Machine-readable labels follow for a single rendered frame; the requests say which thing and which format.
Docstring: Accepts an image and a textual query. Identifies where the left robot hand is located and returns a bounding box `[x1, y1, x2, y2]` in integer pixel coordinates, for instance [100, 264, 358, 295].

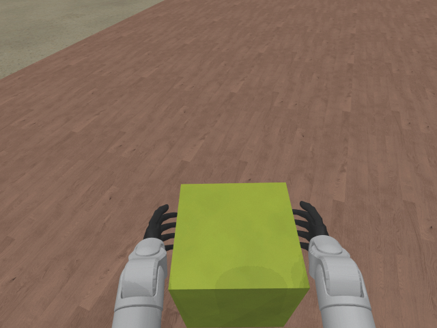
[143, 204, 178, 251]

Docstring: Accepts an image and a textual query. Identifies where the right robot forearm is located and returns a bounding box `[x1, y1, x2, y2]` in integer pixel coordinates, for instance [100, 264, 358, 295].
[308, 235, 376, 328]

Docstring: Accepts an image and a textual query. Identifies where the left robot forearm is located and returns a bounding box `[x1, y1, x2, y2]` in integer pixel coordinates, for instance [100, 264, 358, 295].
[112, 238, 167, 328]

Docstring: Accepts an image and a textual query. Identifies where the carton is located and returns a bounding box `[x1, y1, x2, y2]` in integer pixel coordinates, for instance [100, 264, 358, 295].
[168, 182, 310, 328]

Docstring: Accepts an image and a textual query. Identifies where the right robot hand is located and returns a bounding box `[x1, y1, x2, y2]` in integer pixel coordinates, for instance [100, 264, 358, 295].
[292, 201, 329, 251]

